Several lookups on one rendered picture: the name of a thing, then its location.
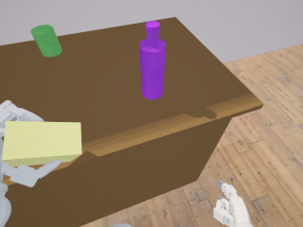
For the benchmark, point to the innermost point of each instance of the table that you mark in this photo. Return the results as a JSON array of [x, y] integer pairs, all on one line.
[[133, 149]]

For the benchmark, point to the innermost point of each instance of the sponge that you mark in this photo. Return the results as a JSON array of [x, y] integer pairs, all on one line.
[[32, 143]]

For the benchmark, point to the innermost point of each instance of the left robot hand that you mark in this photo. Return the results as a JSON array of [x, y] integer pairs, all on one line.
[[23, 174]]

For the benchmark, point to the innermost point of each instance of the right robot hand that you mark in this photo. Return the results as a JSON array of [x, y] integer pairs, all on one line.
[[232, 211]]

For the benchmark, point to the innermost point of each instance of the left robot forearm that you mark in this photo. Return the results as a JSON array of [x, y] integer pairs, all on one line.
[[5, 206]]

